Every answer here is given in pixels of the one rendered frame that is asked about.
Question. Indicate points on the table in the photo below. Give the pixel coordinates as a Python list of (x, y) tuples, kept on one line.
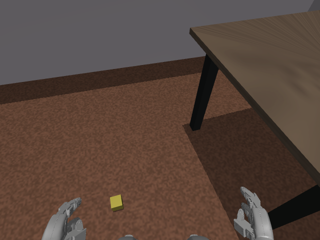
[(274, 63)]

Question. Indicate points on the cube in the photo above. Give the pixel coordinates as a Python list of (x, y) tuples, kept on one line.
[(116, 202)]

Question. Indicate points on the right robot hand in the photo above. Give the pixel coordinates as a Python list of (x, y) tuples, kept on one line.
[(259, 225)]

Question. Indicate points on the left robot hand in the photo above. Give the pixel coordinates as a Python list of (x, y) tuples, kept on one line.
[(58, 227)]

